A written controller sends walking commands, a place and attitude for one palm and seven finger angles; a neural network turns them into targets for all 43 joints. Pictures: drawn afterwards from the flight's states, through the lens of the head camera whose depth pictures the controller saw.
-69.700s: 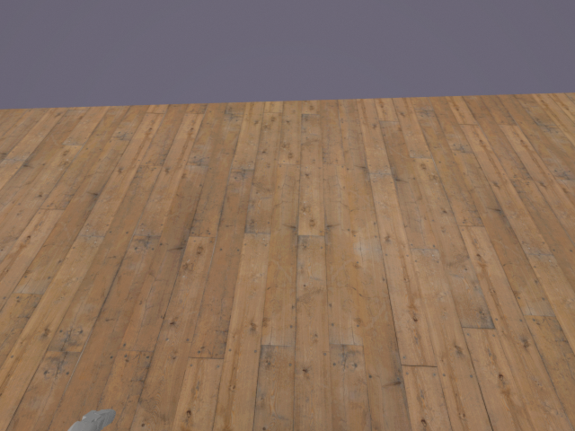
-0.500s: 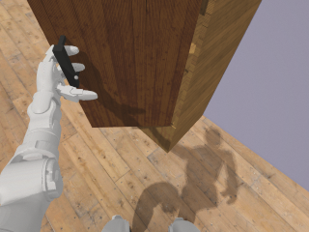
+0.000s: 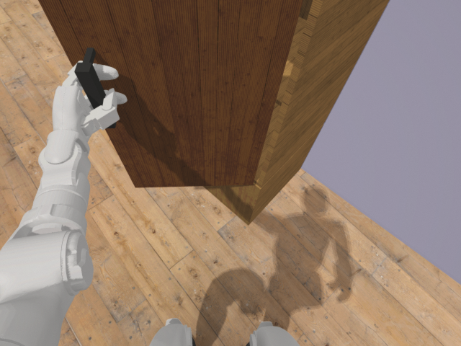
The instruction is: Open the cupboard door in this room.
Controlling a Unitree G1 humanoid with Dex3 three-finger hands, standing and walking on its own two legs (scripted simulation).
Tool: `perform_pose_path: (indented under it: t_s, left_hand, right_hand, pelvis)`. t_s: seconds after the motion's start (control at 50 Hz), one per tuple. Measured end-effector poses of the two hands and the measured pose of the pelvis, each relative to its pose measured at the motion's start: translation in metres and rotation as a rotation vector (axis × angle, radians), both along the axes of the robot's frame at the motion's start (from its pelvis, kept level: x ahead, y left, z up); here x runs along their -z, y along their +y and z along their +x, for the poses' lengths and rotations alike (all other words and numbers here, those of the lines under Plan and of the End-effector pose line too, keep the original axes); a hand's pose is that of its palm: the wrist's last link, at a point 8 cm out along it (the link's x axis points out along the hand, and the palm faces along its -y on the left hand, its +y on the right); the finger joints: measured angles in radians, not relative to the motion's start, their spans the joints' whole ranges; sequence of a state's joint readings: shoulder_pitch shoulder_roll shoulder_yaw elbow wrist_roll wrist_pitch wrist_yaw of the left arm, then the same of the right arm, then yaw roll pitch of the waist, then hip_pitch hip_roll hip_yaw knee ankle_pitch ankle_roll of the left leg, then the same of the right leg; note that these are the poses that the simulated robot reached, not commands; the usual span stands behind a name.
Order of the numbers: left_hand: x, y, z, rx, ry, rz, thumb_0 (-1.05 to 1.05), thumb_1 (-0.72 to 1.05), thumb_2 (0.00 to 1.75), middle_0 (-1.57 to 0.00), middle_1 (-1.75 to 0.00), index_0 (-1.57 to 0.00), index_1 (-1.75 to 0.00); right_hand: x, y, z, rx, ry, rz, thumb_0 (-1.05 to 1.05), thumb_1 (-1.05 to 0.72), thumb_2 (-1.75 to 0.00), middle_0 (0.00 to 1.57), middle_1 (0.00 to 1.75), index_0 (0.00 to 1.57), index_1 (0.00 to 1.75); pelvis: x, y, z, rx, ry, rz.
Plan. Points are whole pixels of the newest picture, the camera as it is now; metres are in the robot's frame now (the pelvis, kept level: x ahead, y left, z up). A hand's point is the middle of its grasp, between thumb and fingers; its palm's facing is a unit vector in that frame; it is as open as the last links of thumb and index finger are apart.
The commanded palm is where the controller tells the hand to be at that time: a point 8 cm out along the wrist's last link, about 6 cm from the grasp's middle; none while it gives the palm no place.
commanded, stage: close the thumb around the handle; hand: left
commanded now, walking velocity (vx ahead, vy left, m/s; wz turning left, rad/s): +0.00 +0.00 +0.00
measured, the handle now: (100, 90) +0.54 +0.20 +0.09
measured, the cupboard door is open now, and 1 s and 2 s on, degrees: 45 79 90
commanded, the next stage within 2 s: pull the door open along its arc in 0.04 s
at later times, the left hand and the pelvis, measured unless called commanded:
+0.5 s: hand (113, 130) +0.45 +0.17 +0.09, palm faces -0.01 -1.00 +0.00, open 5.6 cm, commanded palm +0.39 +0.22 +0.09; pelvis +0.01 +0.00 +0.01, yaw -2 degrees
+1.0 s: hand (157, 201) +0.32 +0.09 +0.10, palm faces +0.40 -0.92 +0.01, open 6.0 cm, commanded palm +0.25 +0.14 +0.09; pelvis +0.02 -0.02 +0.02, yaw +1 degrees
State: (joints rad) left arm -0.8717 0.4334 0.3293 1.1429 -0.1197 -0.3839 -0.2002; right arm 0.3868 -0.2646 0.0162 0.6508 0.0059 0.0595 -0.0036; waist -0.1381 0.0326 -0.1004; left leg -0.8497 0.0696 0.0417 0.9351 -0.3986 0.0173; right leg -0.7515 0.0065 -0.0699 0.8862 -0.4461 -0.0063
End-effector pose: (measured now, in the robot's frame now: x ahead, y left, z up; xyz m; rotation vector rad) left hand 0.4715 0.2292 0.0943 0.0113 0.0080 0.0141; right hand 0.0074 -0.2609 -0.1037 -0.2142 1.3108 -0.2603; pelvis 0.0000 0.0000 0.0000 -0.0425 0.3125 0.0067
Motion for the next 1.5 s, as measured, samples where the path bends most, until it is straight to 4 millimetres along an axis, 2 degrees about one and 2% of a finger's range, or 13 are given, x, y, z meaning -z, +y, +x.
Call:
perform_pose_path:
  t_s: [0.28, 0.42, 0.5, 0.58, 0.66, 0.78, 0.84, 0.92, 1.02, 1.26, 1.36, 1.5]
  left_hand:
    - [0.000, 0.000, -0.002, 0.010, 0.000, -0.001, 0.01, 0.78, 0.82, -0.38, -1.35, -0.37, -1.35]
    - [0.001, -0.002, -0.020, 0.015, -0.016, -0.008, 0.01, 0.77, 0.80, -0.38, -1.35, -0.36, -1.35]
    - [0.002, -0.006, -0.042, 0.026, -0.030, -0.013, 0.01, 0.76, 0.77, -0.37, -1.35, -0.36, -1.35]
    - [0.003, -0.014, -0.073, 0.033, -0.040, -0.030, 0.01, 0.73, 0.75, -0.38, -1.35, -0.35, -1.35]
    - [0.004, -0.029, -0.106, -0.103, -0.041, -0.082, 0.01, 0.71, 0.73, -0.38, -1.35, -0.37, -1.35]
    - [0.002, -0.056, -0.147, -0.260, -0.028, -0.052, 0.01, 0.70, 0.73, -0.38, -1.34, -0.36, -1.33]
    - [0.001, -0.068, -0.161, -0.317, -0.016, -0.047, 0.01, 0.69, 0.73, -0.38, -1.33, -0.37, -1.33]
    - [-0.001, -0.082, -0.177, -0.371, 0.002, -0.037, 0.01, 0.69, 0.74, -0.37, -1.31, -0.37, -1.34]
    - [-0.003, -0.100, -0.196, -0.396, 0.019, -0.026, 0.01, 0.70, 0.74, -0.35, -1.31, -0.36, -1.34]
    - [-0.005, -0.139, -0.232, -0.338, 0.031, -0.003, 0.02, 0.70, 0.74, -0.32, -1.32, -0.36, -1.34]
    - [-0.004, -0.144, -0.236, -0.340, 0.023, 0.001, 0.02, 0.70, 0.75, -0.33, -1.33, -0.36, -1.34]
    - [-0.004, -0.140, -0.231, -0.384, 0.011, -0.003, 0.01, 0.60, 0.76, -0.36, -1.32, -0.37, -1.33]
  right_hand:
    - [-0.002, 0.003, -0.005, 0.023, 0.000, 0.004, 0.00, -0.90, -0.90, 0.20, 0.30, 0.21, 0.30]
    - [-0.005, 0.006, 0.010, 0.034, -0.048, 0.026, 0.01, -0.90, -0.90, 0.20, 0.30, 0.21, 0.30]
    - [-0.009, 0.008, 0.030, 0.028, -0.110, 0.046, 0.01, -0.90, -0.90, 0.20, 0.30, 0.21, 0.30]
    - [-0.014, 0.011, 0.060, -0.002, -0.198, 0.064, 0.01, -0.90, -0.90, 0.20, 0.30, 0.20, 0.30]
    - [-0.021, 0.017, 0.098, -0.068, -0.300, 0.085, 0.01, -0.91, -0.90, 0.20, 0.30, 0.20, 0.30]
    - [-0.033, 0.030, 0.154, -0.175, -0.430, 0.120, 0.01, -0.91, -0.90, 0.20, 0.30, 0.20, 0.30]
    - [-0.039, 0.034, 0.173, -0.213, -0.470, 0.128, 0.01, -0.91, -0.90, 0.20, 0.30, 0.20, 0.30]
    - [-0.045, 0.036, 0.188, -0.241, -0.501, 0.136, 0.01, -0.90, -0.90, 0.20, 0.30, 0.20, 0.30]
    - [-0.046, 0.030, 0.191, -0.249, -0.500, 0.139, 0.01, -0.90, -0.90, 0.20, 0.30, 0.21, 0.30]
    - [-0.035, 0.006, 0.176, -0.237, -0.466, 0.136, 0.01, -0.90, -0.90, 0.20, 0.30, 0.20, 0.30]
    - [-0.033, 0.004, 0.179, -0.254, -0.490, 0.136, 0.01, -0.90, -0.90, 0.20, 0.30, 0.20, 0.30]
    - [-0.033, 0.009, 0.185, -0.283, -0.504, 0.142, 0.01, -0.90, -0.90, 0.20, 0.30, 0.20, 0.30]
  pelvis:
    - [-0.002, 0.002, 0.002, 0.013, -0.003, 0.002]
    - [-0.007, 0.003, 0.009, 0.030, -0.024, 0.009]
    - [-0.011, 0.003, 0.014, 0.036, -0.045, 0.013]
    - [-0.015, 0.003, 0.018, 0.039, -0.071, 0.018]
    - [-0.018, 0.002, 0.019, 0.037, -0.096, 0.024]
    - [-0.020, -0.005, 0.019, 0.020, -0.134, 0.035]
    - [-0.021, -0.010, 0.019, 0.009, -0.154, 0.039]
    - [-0.022, -0.017, 0.020, -0.004, -0.176, 0.043]
    - [-0.023, -0.026, 0.023, -0.015, -0.196, 0.049]
    - [-0.022, -0.041, 0.026, -0.032, -0.214, 0.063]
    - [-0.020, -0.044, 0.024, -0.043, -0.218, 0.064]
    - [-0.019, -0.046, 0.017, -0.050, -0.216, 0.068]
